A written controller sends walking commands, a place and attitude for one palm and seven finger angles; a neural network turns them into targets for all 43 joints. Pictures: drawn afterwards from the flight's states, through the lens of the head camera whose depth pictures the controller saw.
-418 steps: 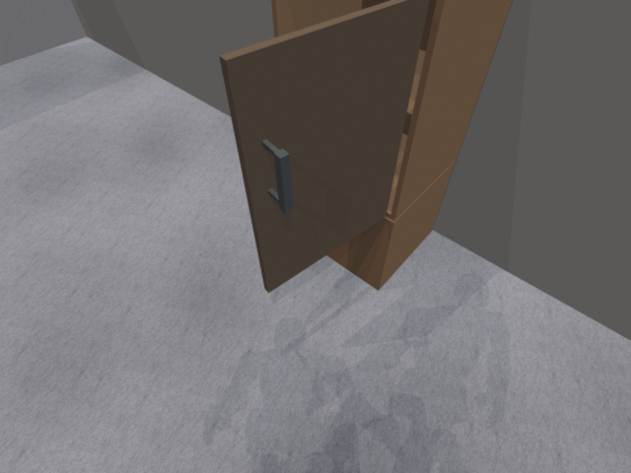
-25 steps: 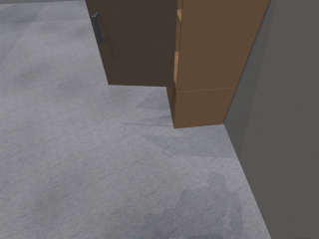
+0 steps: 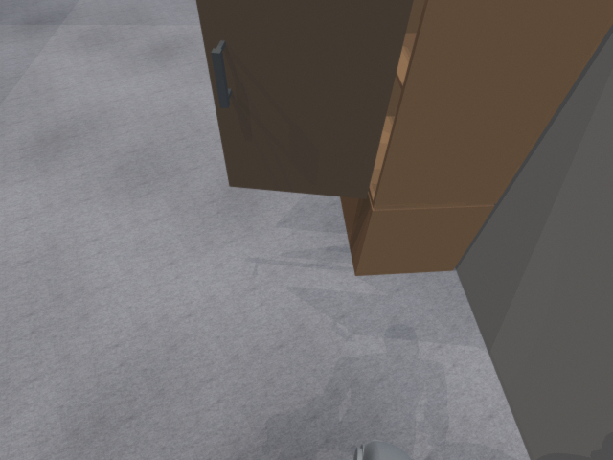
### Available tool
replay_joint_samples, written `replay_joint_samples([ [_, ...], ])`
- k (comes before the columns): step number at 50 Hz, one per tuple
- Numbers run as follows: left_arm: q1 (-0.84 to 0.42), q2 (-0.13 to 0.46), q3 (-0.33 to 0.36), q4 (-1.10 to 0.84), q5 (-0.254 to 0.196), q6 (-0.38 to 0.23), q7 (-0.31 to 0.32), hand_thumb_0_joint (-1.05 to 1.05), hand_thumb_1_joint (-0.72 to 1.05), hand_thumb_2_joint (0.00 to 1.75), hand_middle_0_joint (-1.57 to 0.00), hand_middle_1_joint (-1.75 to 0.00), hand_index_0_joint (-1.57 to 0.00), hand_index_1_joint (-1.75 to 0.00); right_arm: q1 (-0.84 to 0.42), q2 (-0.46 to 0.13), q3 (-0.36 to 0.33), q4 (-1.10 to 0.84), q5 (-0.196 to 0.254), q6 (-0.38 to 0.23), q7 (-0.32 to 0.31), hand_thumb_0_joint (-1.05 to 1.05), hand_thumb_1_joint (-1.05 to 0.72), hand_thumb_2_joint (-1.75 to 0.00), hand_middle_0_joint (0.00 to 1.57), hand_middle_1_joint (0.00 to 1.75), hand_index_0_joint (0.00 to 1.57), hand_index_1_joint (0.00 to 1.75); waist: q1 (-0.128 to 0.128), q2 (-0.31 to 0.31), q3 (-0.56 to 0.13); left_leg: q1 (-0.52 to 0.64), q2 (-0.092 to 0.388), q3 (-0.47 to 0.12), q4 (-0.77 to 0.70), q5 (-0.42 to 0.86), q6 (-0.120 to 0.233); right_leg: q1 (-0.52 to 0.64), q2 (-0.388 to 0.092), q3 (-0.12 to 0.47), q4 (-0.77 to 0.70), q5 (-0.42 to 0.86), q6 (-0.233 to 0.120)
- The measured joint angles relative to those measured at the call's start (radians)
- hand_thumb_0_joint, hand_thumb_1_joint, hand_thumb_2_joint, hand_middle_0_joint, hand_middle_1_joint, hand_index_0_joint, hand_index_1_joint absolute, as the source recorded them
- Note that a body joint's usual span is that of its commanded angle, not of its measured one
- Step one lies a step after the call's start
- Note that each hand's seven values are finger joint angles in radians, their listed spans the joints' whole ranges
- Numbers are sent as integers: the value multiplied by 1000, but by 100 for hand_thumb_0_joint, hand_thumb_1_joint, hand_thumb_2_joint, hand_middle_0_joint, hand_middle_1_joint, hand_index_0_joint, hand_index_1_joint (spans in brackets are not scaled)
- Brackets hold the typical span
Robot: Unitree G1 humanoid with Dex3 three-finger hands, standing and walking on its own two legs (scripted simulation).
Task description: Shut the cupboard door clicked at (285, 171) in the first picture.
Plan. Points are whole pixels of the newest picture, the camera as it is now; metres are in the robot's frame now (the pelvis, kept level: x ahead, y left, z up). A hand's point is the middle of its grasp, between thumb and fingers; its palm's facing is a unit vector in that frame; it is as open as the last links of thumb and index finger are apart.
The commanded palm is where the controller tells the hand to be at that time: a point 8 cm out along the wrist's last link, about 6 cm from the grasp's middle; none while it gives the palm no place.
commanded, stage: take the last steps up to it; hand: left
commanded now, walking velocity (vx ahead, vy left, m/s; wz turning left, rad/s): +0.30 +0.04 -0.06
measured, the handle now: (223, 75) +0.84 +0.26 +0.03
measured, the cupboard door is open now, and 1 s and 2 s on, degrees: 80 80 80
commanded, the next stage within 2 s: come to a stop and stand still in 0.68 s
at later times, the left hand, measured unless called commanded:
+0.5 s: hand (201, 394) +0.23 +0.19 -0.16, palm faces +0.04 -0.98 -0.21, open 7.1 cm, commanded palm none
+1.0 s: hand (207, 289) +0.42 +0.23 -0.18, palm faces -0.01 -0.98 -0.21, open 7.3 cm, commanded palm none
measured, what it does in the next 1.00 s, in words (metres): walks ahead: right foot, then left foot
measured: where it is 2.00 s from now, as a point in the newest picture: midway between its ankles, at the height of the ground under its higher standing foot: (293, 423)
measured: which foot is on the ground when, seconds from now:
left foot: down 0.00-0.26, up 0.28-0.60, down 0.62-1.00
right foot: up 0.00-0.22, down 0.24-0.62, up 0.64-0.96, down 0.98-1.00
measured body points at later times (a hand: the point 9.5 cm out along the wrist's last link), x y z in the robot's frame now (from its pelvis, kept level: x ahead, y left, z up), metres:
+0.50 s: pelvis +0.19 +0.00 +0.01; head +0.22 +0.00 +0.46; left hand +0.23 +0.24 -0.15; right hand +0.20 -0.23 -0.15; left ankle +0.24 +0.14 -0.70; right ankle +0.16 -0.11 -0.74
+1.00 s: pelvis +0.36 +0.04 -0.01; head +0.38 +0.05 +0.44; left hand +0.42 +0.28 -0.16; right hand +0.36 -0.18 -0.16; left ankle +0.34 +0.14 -0.74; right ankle +0.38 -0.08 -0.74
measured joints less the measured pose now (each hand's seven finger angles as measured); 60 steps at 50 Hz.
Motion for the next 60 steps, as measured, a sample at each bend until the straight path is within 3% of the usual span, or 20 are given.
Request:
replay_joint_samples([
  [7,-117,-14,-7,-71,-1,-1,-10,0,91,90,-19,-30,-20,-30,109,-12,7,68,-5,15,11,0,-93,-89,20,29,20,30,-36,25,-18,141,-33,14,-104,-30,-4,25,12,2,-313,86,-2],
  [12,-150,-14,-15,-101,1,-19,-13,0,91,90,-20,-30,-20,-30,176,-4,15,109,-4,24,14,1,-92,-89,20,29,20,30,-61,37,-15,174,-15,19,-5,-149,-34,164,39,-5,-515,112,-22],
  [15,-148,-26,-20,-101,-5,-55,-6,0,90,90,-20,-30,-20,-30,165,-5,15,130,6,44,21,1,-92,-89,20,29,19,30,-64,64,11,39,22,-45,366,-272,-46,197,67,-24,-490,75,-52],
  [18,-99,-43,-26,-84,-13,-63,7,0,90,90,-20,-30,-20,-30,125,-8,6,126,7,60,23,1,-92,-89,20,29,19,30,-64,70,14,-119,42,-103,610,-204,-64,265,86,-30,-568,80,-46],
  [21,-41,-43,-5,-55,-20,-70,25,-1,93,90,-20,-30,-21,-30,86,-4,-1,98,5,62,28,1,-91,-89,20,29,19,30,-60,60,-2,-216,80,-121,573,-116,-85,332,97,-33,-671,102,-44],
  [25,20,-14,-5,-5,-10,-70,15,-2,95,90,-20,-30,-21,-30,33,-1,-7,61,5,57,38,1,-91,-90,20,29,19,30,-34,40,-16,-256,102,-115,380,-52,-100,402,90,-28,-747,99,-27],
  [31,118,-7,-10,61,-7,-47,6,-1,92,90,-20,-30,-21,-30,-39,-27,-4,17,2,25,43,1,-92,-90,20,29,19,30,7,25,-18,-158,68,-76,92,25,-76,457,53,-12,-653,-28,31],
  [32,131,-7,-10,68,-9,-38,5,0,92,90,-20,-30,-21,-30,-50,-30,-4,9,-2,14,39,1,-92,-90,20,29,19,30,7,22,-17,-157,63,-69,105,75,-48,428,40,-10,-563,-72,23],
  [34,129,0,-14,80,-8,-15,9,0,92,90,-20,-30,-20,-30,-67,-20,1,-7,-6,3,26,1,-92,-90,20,29,19,30,7,-1,-6,-155,49,-46,168,22,-17,323,31,30,-288,-157,-1],
  [36,110,3,-14,82,-7,-3,9,0,91,90,-20,-30,-20,-30,-63,-7,9,-16,-4,0,15,1,-92,-89,20,29,19,30,7,-12,-6,-126,36,-32,153,-17,-8,211,34,45,-71,-137,-12],
  [38,80,2,-14,69,-4,-1,5,1,91,90,-20,-30,-20,-30,-48,6,18,-11,-2,-3,6,0,-92,-89,20,29,19,30,7,-13,-7,-85,24,-27,98,-6,-13,131,30,39,8,-86,-11],
  [40,51,-7,-16,46,-4,-3,3,1,91,90,-20,-30,-20,-30,-29,12,17,1,3,-4,-4,0,-93,-89,20,29,20,30,9,-7,-11,-46,14,-25,41,5,-6,81,27,32,-14,-49,-5],
  [43,10,-23,-25,15,-6,-6,10,1,91,90,-20,-30,-20,-30,-4,3,20,25,3,4,-12,0,-95,-89,20,30,20,30,-1,4,-18,1,4,-28,-16,11,-1,70,29,27,-162,-4,7],
  [47,-41,-9,-27,-7,-9,4,26,1,93,90,-20,-30,-20,-30,20,16,31,61,5,34,-16,0,-94,-89,20,30,20,30,-19,1,-12,29,3,-41,8,-30,-14,146,48,28,-400,55,15],
  [49,-52,2,-28,-20,-8,9,25,1,93,90,-20,-30,-20,-30,27,24,29,73,9,53,-17,0,-93,-89,20,30,20,30,-23,-7,-10,30,1,-35,52,-70,-24,197,52,36,-497,155,7],
  [53,-71,3,-31,-38,-4,20,26,0,92,90,-20,-30,-20,-30,17,18,10,65,17,83,-17,1,-92,-89,20,30,20,30,-42,20,-1,4,21,-26,133,-128,-42,205,70,43,-487,50,-16],
  [56,-97,-2,-31,-51,-6,19,35,0,91,90,-20,-30,-20,-30,8,7,-1,49,24,98,-16,1,-92,-89,20,30,20,30,-61,35,18,-51,22,-64,259,-197,-69,202,72,28,-477,35,-26],
  [60,-127,-13,-26,-73,-4,19,47,0,91,90,-20,-30,-20,-30,-13,-6,-8,42,29,122,-17,1,-92,-89,20,29,19,30,-49,27,42,-113,-4,-126,451,-336,-91,223,67,20,-516,59,-28],
])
